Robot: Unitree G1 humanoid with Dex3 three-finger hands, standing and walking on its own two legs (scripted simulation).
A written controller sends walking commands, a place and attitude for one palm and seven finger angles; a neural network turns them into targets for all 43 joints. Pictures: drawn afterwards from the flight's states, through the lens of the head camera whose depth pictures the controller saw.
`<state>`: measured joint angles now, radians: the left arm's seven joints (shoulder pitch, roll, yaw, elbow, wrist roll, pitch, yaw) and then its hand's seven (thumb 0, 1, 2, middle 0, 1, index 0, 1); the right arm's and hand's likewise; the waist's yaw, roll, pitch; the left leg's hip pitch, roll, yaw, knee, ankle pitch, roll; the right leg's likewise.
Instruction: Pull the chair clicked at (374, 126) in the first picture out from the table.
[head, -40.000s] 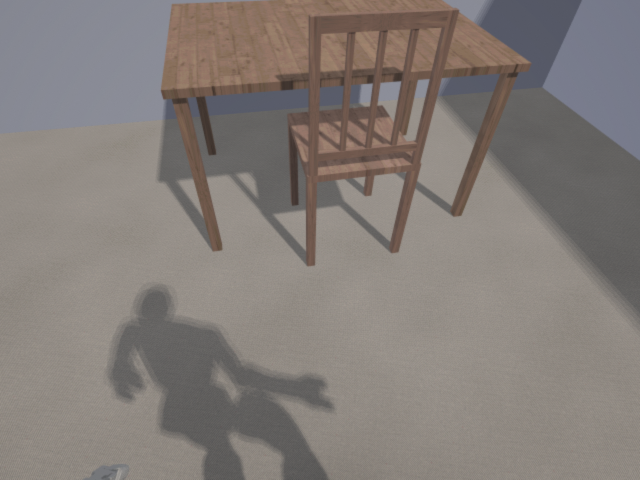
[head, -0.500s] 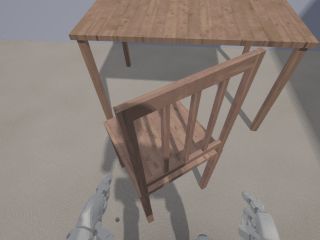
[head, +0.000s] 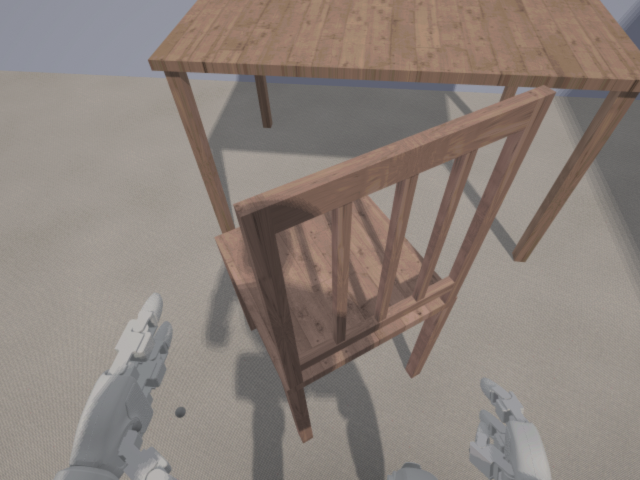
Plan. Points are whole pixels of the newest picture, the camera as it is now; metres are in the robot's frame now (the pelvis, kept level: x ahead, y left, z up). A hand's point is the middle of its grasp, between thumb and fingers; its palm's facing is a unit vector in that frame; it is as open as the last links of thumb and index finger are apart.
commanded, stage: draw the hand back to the body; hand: left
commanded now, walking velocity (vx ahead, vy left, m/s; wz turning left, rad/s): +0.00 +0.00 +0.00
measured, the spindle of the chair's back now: (390, 261) +0.42 -0.08 +0.01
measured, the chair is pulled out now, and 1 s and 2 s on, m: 0.46 0.46 0.46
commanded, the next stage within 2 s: step back with the hand held close in 1.14 s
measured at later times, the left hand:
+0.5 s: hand (42, 352) +0.21 +0.25 +0.16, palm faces +0.40 -0.84 -0.38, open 13.1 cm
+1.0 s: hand out of the picture +0.22 +0.27 +0.20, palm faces +0.46 -0.79 -0.40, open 7.6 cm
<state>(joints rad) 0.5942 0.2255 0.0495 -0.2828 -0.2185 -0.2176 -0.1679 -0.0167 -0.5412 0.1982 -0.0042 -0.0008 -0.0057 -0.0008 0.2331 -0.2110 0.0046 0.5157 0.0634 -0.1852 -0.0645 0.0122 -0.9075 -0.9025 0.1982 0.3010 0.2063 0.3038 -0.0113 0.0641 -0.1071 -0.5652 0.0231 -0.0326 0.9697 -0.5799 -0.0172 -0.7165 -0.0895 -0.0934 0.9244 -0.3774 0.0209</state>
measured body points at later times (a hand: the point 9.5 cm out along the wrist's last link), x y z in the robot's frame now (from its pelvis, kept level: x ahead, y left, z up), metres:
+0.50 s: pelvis +0.02 +0.01 +0.05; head +0.00 -0.01 +0.50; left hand +0.18 +0.29 +0.18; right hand +0.21 -0.20 -0.03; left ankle -0.05 +0.13 -0.68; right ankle +0.05 -0.14 -0.68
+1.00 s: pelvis +0.02 +0.01 +0.06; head +0.01 -0.02 +0.50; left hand +0.19 +0.31 +0.22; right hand +0.19 -0.23 -0.04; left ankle -0.05 +0.13 -0.68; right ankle +0.05 -0.14 -0.68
